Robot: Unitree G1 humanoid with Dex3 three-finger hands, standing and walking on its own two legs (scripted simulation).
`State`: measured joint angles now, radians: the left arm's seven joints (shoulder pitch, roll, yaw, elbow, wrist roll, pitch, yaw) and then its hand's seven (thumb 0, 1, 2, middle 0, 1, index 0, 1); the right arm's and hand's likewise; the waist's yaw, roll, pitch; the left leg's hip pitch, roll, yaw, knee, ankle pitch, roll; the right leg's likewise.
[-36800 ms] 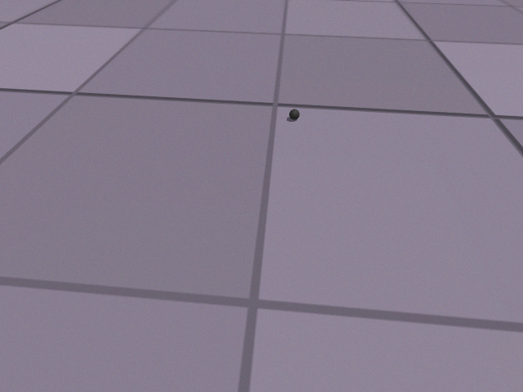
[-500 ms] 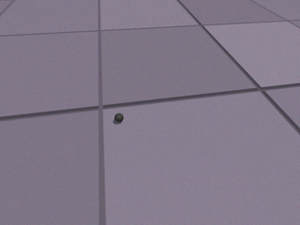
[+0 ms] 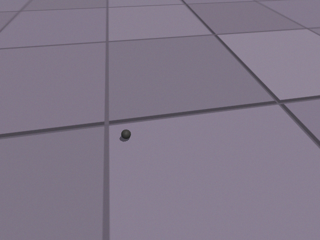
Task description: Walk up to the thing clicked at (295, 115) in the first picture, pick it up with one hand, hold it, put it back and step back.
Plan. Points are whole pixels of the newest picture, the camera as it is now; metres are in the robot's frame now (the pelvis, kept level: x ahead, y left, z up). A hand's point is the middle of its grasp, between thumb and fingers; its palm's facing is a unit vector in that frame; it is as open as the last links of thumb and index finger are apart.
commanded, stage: step back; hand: left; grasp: from above
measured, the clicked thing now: (126, 134) +1.06 +0.28 -0.72
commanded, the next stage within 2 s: stand in 0.28 s
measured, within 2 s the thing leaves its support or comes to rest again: neither
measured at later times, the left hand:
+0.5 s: hand out of the picture +0.11 +0.25 -0.14, palm faces +0.00 -0.94 -0.34, open 7.3 cm
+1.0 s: hand out of the picture +0.06 +0.23 -0.13, palm faces -0.02 -0.94 -0.35, open 7.3 cm
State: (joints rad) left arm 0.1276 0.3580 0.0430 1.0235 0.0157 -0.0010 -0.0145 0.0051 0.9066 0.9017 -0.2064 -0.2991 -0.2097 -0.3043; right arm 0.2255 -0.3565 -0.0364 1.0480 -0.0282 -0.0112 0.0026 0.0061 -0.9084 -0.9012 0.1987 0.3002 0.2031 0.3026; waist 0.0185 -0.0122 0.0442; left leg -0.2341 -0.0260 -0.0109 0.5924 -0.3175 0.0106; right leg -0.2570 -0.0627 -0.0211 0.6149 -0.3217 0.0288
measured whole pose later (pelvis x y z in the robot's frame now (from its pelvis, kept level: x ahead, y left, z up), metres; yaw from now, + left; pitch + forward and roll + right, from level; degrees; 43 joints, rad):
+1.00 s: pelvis -0.01 -0.03 +0.02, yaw +0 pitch -3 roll +0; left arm 0.12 0.35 0.00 1.14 0.01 -0.01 -0.01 0.00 0.91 0.90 -0.20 -0.30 -0.21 -0.30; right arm 0.13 -0.35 0.00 1.15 -0.01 0.00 0.02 0.01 -0.91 -0.90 0.20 0.30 0.20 0.30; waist 0.00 0.01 0.05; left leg -0.10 0.03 -0.03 0.31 -0.16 -0.03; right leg -0.12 -0.01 -0.05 0.33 -0.16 -0.01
